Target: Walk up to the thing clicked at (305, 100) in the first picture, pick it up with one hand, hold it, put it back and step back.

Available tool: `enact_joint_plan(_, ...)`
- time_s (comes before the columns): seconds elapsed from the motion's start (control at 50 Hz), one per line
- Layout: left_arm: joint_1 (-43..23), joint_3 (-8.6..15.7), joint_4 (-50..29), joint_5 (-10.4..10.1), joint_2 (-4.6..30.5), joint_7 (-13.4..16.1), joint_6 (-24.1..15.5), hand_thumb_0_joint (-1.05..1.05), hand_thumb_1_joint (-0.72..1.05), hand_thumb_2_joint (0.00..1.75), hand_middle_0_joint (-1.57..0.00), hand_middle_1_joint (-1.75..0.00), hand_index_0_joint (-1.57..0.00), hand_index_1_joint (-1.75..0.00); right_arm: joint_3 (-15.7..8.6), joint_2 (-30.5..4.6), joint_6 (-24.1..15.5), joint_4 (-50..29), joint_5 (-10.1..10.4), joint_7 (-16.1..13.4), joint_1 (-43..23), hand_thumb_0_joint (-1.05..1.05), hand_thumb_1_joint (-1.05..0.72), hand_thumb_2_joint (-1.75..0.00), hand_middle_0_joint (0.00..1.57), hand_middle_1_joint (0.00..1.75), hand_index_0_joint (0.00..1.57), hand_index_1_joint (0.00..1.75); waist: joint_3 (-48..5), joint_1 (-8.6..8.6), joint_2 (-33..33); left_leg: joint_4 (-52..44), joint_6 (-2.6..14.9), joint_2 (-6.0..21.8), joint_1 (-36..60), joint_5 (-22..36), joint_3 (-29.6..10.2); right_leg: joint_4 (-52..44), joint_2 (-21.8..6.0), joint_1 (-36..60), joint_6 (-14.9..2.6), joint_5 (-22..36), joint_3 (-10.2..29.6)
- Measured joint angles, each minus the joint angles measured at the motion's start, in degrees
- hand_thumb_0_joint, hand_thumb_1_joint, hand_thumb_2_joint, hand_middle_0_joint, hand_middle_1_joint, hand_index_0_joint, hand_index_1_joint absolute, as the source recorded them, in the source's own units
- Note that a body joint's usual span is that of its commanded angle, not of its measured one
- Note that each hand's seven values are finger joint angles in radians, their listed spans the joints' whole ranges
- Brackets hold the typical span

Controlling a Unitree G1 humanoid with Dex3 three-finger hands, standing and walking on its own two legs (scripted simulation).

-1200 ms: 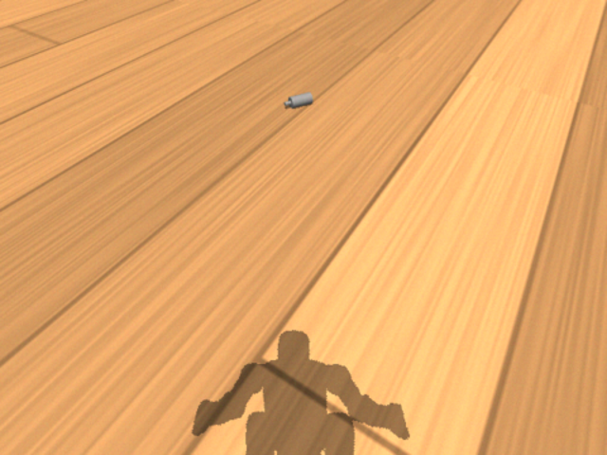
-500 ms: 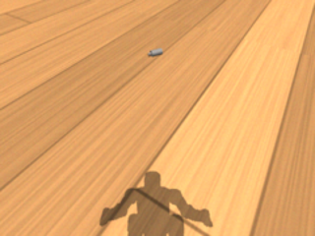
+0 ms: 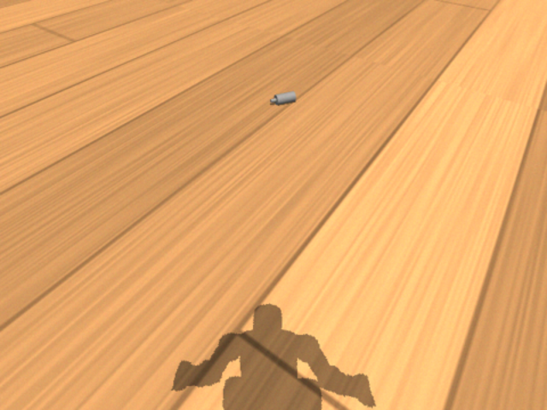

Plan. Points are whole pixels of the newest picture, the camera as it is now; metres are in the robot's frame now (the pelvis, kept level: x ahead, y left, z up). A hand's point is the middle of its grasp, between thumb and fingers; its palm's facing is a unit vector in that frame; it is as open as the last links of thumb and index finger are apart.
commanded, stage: walk up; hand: left
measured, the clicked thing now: (282, 98) +2.20 -0.01 -0.74
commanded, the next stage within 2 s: none
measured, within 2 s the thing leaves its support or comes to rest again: neither
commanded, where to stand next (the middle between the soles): +1.97 -0.37 m, yaw +23 degrees
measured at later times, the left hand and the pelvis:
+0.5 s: hand (83, 361) +0.24 +0.35 -0.15, palm faces +0.11 -0.96 -0.27, open 7.4 cm; pelvis +0.18 +0.07 +0.00, yaw +9 degrees
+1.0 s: hand (162, 243) +0.50 +0.28 -0.15, palm faces +0.24 -0.91 -0.33, open 7.3 cm; pelvis +0.51 +0.00 -0.01, yaw +13 degrees
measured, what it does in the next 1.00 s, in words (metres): walks ahead: left foot, then right foot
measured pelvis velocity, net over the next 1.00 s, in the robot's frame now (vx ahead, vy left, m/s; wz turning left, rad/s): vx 0.51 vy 0.00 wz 0.22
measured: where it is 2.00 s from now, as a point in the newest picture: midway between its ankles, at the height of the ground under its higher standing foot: (293, 218)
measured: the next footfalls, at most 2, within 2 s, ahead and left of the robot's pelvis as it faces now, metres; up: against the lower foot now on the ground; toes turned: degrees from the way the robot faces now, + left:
left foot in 0.24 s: +0.18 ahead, +0.19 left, +0.00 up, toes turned +12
right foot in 0.72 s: +0.53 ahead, -0.11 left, +0.00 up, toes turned +6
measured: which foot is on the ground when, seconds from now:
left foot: down 0.00-0.00, up 0.02-0.22, down 0.24-0.76, up 0.78-1.00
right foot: down 0.00-0.24, up 0.26-0.70, down 0.72-1.00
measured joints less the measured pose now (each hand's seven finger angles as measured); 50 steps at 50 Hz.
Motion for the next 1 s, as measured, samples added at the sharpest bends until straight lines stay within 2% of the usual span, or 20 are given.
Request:
enact_joint_plan(0.04,0.23,1.18,-2.19,0.28,0.91,-0.83,-0.91,0.0,0.9,0.9,-0.2,-0.3,-0.21,-0.3,-0.84,-0.85,0.29,-0.48,-0.54,0.49,1.76,0.0,-0.9,-0.89,0.21,0.3,0.2,0.3,-0.82,0.44,-0.46,7.7,-0.16,0.53,-4.35,-1.96,1.83,0.01,-0.57,0.05,-0.58,1.14,-1.84)
enact_joint_plan(0.1,0.91,2.39,-4.46,0.47,2.51,-1.29,-1.71,0.0,0.9,0.9,-0.2,-0.3,-0.21,-0.3,-1.65,-2.1,0.39,-0.81,-0.62,1.26,2.61,0.01,-0.9,-0.89,0.21,0.3,0.2,0.3,-0.28,2.53,-2.36,16.17,-0.23,0.93,-10.06,-4.56,5.08,-2.2,-2.24,2.27,-0.83,5.2,-2.88)
enact_joint_plan(0.16,2.66,3.01,-4.57,0.86,4.2,-1.65,-1.3,0.0,0.9,0.9,-0.2,-0.3,-0.21,-0.3,-2.56,-3.89,-0.28,-2.55,-0.29,2.27,2.53,0.01,-0.9,-0.89,0.21,0.3,0.2,0.3,0.37,3.52,-2.74,15.29,0.3,2.46,-12.85,-4.63,4.92,-3.87,-2.87,5.89,-0.37,3.89,-3.91)
enact_joint_plan(0.2,3.83,3.34,-3.85,0.94,5.87,-2.1,-0.37,0.0,0.9,0.9,-0.2,-0.3,-0.21,-0.3,-3.26,-4.61,-0.91,-4.02,-0.05,2.59,2.79,0.01,-0.9,-0.89,0.21,0.3,0.2,0.3,0.05,3.54,-3.46,11.43,0.31,3.59,-12.66,-1.46,5.41,-2.89,-3.66,7.82,0.28,1.68,-4.71)
enact_joint_plan(0.22,4.36,3.5,-3.46,0.91,6.73,-2.31,0.2,0.0,0.9,0.9,-0.2,-0.3,-0.21,-0.3,-3.65,-4.96,-1.43,-4.83,0.09,2.58,3.2,0.01,-0.9,-0.89,0.21,0.3,0.2,0.3,-0.27,3.39,-3.91,8.67,0.18,3.83,-11.56,1.3,5.85,-0.85,-4.29,8.26,0.29,-0.31,-5.02)
enact_joint_plan(0.26,5.31,3.84,-2.85,0.87,8.05,-2.3,1.2,0.0,0.9,0.9,-0.2,-0.3,-0.2,-0.3,-4.66,-5.82,-2.83,-6.32,-0.07,1.87,3.61,0.0,-0.9,-0.89,0.21,0.3,0.2,0.3,-0.49,2.82,-5.29,8.12,-0.23,2.74,-9.93,9.09,7.02,9.86,-6.38,6.1,-1.12,-6.85,-3.8)
enact_joint_plan(0.28,5.54,3.94,-2.37,0.8,8.3,-2.03,1.77,0.0,0.9,0.9,-0.2,-0.3,-0.2,-0.3,-5.04,-5.86,-3.27,-7.04,-0.35,1.17,3.46,0.0,-0.9,-0.89,0.21,0.3,0.2,0.3,-0.45,2.29,-6.09,10.67,-0.19,1.98,-9.94,7.56,7.82,18.16,-6.39,2.95,-1.48,-8.97,-1.43)
enact_joint_plan(0.32,5.42,3.44,-1.83,0.59,8.11,-2.03,2.66,0.01,0.91,0.9,-0.2,-0.3,-0.2,-0.3,-5.0,-5.35,-3.55,-7.96,0.01,0.26,3.89,0.0,-0.9,-0.89,0.21,0.3,0.2,0.3,-0.73,0.99,-6.72,11.87,0.34,1.04,-8.4,4.21,8.4,31.46,-4.32,-4.13,-1.46,-7.65,1.69)
enact_joint_plan(0.38,3.7,2.28,-2.45,-0.28,7.14,-3.01,1.96,0.01,0.91,0.9,-0.2,-0.3,-0.2,-0.3,-3.63,-4.34,-3.61,-7.45,0.68,0.08,5.65,0.0,-0.9,-0.89,0.2,0.3,0.2,0.3,-0.34,0.29,-6.87,7.13,1.52,0.02,-3.56,3.58,8.05,37.55,-3.78,-13.19,-0.39,-2.06,1.7)
enact_joint_plan(0.48,1.39,1.52,-4.8,-0.76,5.99,-5.01,1.17,0.0,0.91,0.9,-0.2,-0.3,-0.2,-0.3,-1.97,-2.83,-4.15,-6.35,1.05,0.15,8.89,0.0,-0.9,-0.89,0.21,0.3,0.2,0.3,0.48,-0.86,-5.94,-0.75,1.19,-0.47,2.94,4.55,5.97,32.67,-6.79,-23.67,2.05,7.21,2.9)
enact_joint_plan(0.56,1.7,1.61,-5.65,-0.61,6.11,-5.78,1.7,0.0,0.91,0.9,-0.2,-0.3,-0.2,-0.3,-1.74,-2.17,-4.58,-5.27,0.94,0.05,10.35,0.0,-0.9,-0.89,0.21,0.3,0.2,0.3,0.13,-0.78,-4.64,-4.55,-0.05,0.37,7.6,2.93,4.74,27.59,-8.68,-26.86,3.19,12.91,4.33)
enact_joint_plan(0.66,1.25,2.24,-5.34,-0.59,7.23,-5.48,2.27,0.0,0.91,0.9,-0.2,-0.3,-0.2,-0.3,-1.76,-2.39,-5.06,-5.73,0.89,-0.14,11.14,0.01,-0.9,-0.89,0.21,0.3,0.2,0.3,-0.43,-0.66,-4.25,-6.53,-2.41,1.56,12.35,-1.32,3.75,15.95,-9.82,-24.05,2.54,15.26,4.72)
enact_joint_plan(0.72,-0.01,2.63,-5.49,-0.72,7.51,-4.78,1.65,0.0,0.91,0.9,-0.2,-0.3,-0.2,-0.3,-1.8,-3.25,-4.89,-6.62,0.45,-0.6,11.1,0.0,-0.89,-0.89,0.21,0.3,0.21,0.3,-0.35,-0.62,-3.91,-4.16,-4.52,3.16,13.94,-6.14,3.39,9.42,-8.57,-20.41,1.44,13.31,3.21)
enact_joint_plan(0.74,-0.87,2.95,-5.36,-0.74,6.41,-4.28,1.27,0.0,0.91,0.9,-0.2,-0.3,-0.2,-0.3,-2.05,-4.16,-4.5,-6.5,0.37,-0.88,10.4,0.0,-0.9,-0.89,0.21,0.3,0.21,0.3,0.32,-0.43,-1.81,-1.0,-4.27,5.29,13.67,-8.34,3.1,10.52,-6.88,-19.9,2.3,13.95,2.19)
enact_joint_plan(0.76,-1.69,3.05,-5.56,-0.68,4.93,-3.89,0.63,0.0,0.91,0.9,-0.2,-0.3,-0.2,-0.3,-2.35,-5.06,-3.92,-6.2,0.34,-1.27,9.37,0.0,-0.9,-0.89,0.21,0.3,0.2,0.3,1.4,-0.3,0.85,5.37,-3.19,7.86,11.86,-9.38,2.38,11.94,-5.05,-19.01,2.78,12.55,0.53)
enact_joint_plan(0.78,-2.08,2.9,-6.27,-0.51,3.85,-3.64,-0.37,0.0,0.91,0.9,-0.2,-0.3,-0.2,-0.3,-2.46,-5.42,-3.35,-6.16,0.59,-1.65,8.58,0.0,-0.9,-0.89,0.21,0.3,0.2,0.3,2.09,-0.03,2.08,14.73,-1.51,8.54,8.19,-7.38,0.79,13.36,-4.27,-18.41,2.92,10.63,-0.54)
enact_joint_plan(0.82,-1.65,2.32,-7.48,-1.06,2.12,-3.08,-2.07,0.0,0.91,0.9,-0.2,-0.3,-0.2,-0.3,-1.92,-5.37,-2.78,-6.25,0.99,-2.17,7.1,0.01,-0.9,-0.89,0.21,0.3,0.2,0.3,2.75,0.99,1.4,32.71,0.48,5.16,-0.09,-6.98,-0.2,13.81,-4.82,-16.23,2.76,7.81,-0.66)
enact_joint_plan(0.86,-0.06,1.52,-8.11,-1.56,0.64,-2.44,-2.5,0.0,0.91,0.9,-0.2,-0.3,-0.2,-0.3,-1.38,-5.32,-3.03,-6.18,1.6,-2.01,5.57,0.01,-0.9,-0.89,0.21,0.3,0.2,0.3,2.7,1.73,0.79,42.65,1.63,2.53,-7.66,-4.49,1.13,10.23,-5.31,-11.68,2.18,7.09,-1.26)
enact_joint_plan(0.92,3.56,0.76,-8.14,-1.76,0.27,-1.42,-2.93,0.0,0.91,0.9,-0.2,-0.3,-0.21,-0.3,-0.97,-5.0,-3.72,-7.69,2.06,-1.22,3.3,0.01,-0.9,-0.89,0.21,0.3,0.2,0.3,2.23,2.9,0.24,41.26,2.59,1.86,-15.7,-0.25,2.9,4.36,-4.36,-4.69,1.68,6.55,-2.1)
enact_joint_plan(1.0,7.46,0.71,-7.45,-1.45,1.79,-1.1,-2.54,0.0,0.9,0.9,-0.2,-0.3,-0.21,-0.3,-1.15,-4.48,-3.93,-10.52,1.53,-0.08,0.13,0.0,-0.9,-0.89,0.21,0.3,0.2,0.3,2.48,3.58,0.17,26.79,1.55,3.35,-21.87,3.31,3.39,0.67,-1.55,2.27,0.72,3.59,-3.57)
